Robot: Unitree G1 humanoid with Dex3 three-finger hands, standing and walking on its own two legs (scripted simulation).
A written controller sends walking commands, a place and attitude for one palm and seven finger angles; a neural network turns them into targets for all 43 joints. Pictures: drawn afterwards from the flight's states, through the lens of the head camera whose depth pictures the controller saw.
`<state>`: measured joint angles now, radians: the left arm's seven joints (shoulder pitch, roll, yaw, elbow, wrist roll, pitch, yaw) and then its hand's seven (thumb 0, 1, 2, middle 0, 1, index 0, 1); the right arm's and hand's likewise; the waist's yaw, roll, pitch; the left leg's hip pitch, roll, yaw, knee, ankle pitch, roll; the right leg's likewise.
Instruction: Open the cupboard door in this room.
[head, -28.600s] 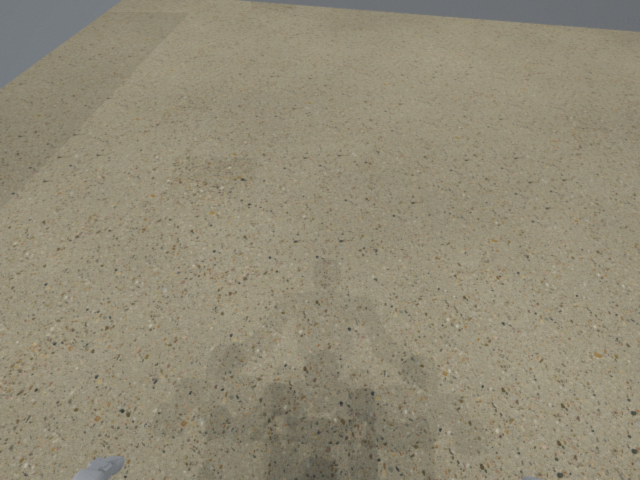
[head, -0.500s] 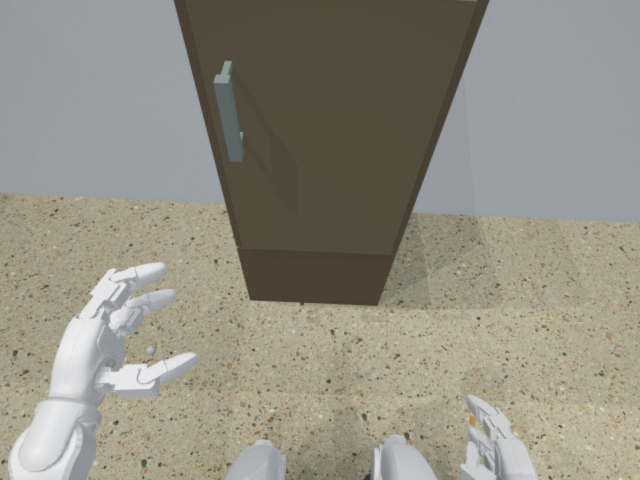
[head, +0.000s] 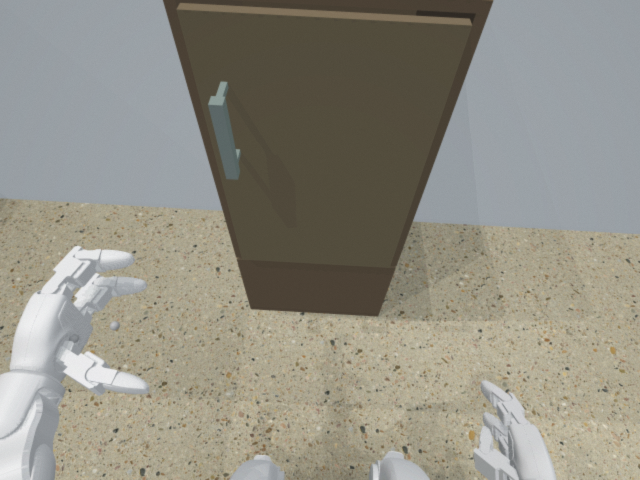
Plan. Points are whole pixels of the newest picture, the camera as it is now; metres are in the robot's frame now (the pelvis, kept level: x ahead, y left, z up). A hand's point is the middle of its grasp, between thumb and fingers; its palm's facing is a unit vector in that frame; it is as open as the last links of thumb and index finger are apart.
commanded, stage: raise the hand with hooked fingers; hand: left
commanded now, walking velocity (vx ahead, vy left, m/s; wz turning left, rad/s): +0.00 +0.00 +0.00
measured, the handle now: (228, 133) +0.59 +0.19 +0.06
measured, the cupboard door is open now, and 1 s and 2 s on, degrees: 0 0 0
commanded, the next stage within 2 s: move the hooked fingers beside the handle in 0.74 s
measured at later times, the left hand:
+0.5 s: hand (109, 298) +0.29 +0.26 +0.07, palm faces +0.02 -1.00 -0.06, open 14.0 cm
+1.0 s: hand (104, 292) +0.30 +0.27 +0.07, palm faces +0.03 -1.00 -0.04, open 14.0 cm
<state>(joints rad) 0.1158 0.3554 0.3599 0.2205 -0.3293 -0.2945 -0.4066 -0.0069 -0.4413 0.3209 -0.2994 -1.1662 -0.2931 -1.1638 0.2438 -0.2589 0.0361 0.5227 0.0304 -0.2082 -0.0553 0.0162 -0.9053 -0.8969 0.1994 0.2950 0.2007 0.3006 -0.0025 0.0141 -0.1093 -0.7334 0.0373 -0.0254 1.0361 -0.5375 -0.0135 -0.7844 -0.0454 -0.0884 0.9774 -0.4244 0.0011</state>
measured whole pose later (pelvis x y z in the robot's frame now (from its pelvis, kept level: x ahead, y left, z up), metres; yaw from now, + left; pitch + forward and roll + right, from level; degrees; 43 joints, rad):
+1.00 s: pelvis -0.01 +0.00 +0.01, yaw +0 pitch +12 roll -1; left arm -0.13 0.40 0.43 0.52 -0.33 -0.33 -0.50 -0.01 -0.50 0.30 -0.30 -1.20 -0.30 -1.20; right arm 0.27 -0.28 0.04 0.56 0.03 -0.19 -0.07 0.02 -0.90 -0.90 0.20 0.30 0.20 0.30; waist -0.01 0.01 -0.09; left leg -0.69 0.03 -0.02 0.97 -0.49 -0.01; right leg -0.74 -0.05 -0.08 0.92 -0.38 0.00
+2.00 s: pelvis -0.01 +0.01 -0.01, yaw -2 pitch +20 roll -2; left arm -0.76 0.62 0.51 1.11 -0.15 -0.38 -0.45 -0.01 -0.50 0.30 -0.30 -1.20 -0.30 -1.20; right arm 0.35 -0.28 0.04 0.59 0.01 0.01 -0.04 0.01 -0.91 -0.90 0.20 0.29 0.20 0.30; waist -0.13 -0.01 -0.09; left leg -0.90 0.06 0.00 1.06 -0.51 -0.01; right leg -0.96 -0.02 -0.06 0.97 -0.37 0.00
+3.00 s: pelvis +0.00 +0.01 -0.01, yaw -3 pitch +24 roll -4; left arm -0.90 0.70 0.52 1.19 -0.09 -0.35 -0.42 -0.01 -0.50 0.30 -0.30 -1.20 -0.30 -1.20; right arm 0.38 -0.28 0.06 0.57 -0.02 0.12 -0.01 0.01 -0.91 -0.90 0.20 0.29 0.20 0.30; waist -0.19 0.00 -0.10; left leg -0.96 0.07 -0.01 1.08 -0.54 0.00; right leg -1.00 -0.01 -0.07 0.95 -0.37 0.02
